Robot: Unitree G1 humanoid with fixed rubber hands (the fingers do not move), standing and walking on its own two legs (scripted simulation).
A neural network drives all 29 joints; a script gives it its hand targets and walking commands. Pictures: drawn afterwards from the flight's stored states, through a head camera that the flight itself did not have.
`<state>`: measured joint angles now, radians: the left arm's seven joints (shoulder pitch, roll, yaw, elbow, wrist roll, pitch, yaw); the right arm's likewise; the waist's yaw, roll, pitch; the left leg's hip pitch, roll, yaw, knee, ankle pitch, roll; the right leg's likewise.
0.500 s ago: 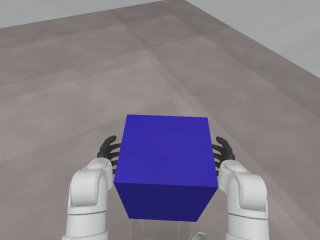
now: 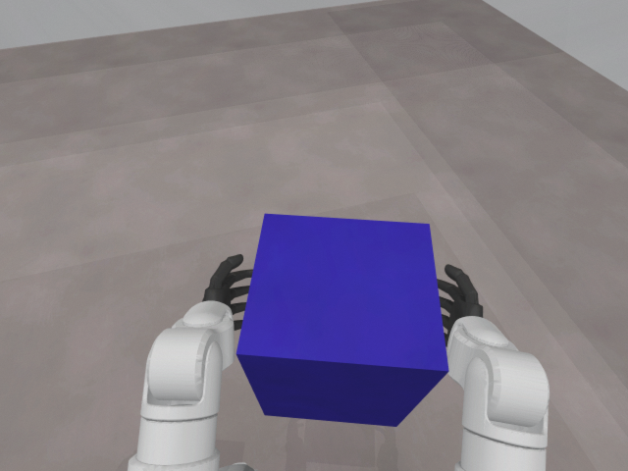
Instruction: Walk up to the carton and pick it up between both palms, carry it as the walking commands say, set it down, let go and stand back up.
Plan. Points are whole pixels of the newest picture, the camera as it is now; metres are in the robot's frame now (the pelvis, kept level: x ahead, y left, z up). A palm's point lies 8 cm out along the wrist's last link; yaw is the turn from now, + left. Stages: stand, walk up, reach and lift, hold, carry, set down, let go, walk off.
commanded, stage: carry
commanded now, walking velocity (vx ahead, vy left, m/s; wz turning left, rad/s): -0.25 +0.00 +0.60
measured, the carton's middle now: (337, 330) +0.29 -0.05 +0.01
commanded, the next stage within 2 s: none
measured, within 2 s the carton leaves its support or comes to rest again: neither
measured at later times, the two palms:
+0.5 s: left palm out of the picture -0.02 +0.27 +0.06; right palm out of the picture +0.09 +0.01 +0.04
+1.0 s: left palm out of the picture -0.33 +0.30 +0.03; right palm out of the picture -0.14 +0.09 +0.03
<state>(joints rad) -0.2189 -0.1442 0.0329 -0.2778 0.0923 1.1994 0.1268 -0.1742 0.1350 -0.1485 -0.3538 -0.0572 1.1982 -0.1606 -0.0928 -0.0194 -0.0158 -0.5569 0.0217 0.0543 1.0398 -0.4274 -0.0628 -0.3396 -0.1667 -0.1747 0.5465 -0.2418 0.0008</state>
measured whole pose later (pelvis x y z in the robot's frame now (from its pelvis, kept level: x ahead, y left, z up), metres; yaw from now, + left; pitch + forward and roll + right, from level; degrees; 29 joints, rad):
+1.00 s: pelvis -0.44 +0.01 -0.02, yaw +35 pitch +4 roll -1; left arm -0.15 -0.13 0.11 -0.31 0.06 1.19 0.14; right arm -0.24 0.15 -0.09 -0.24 -0.06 1.19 -0.17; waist 0.08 0.03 0.03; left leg -0.54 0.02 -0.05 0.59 -0.12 -0.02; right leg -0.59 -0.07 -0.10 1.00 -0.42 0.06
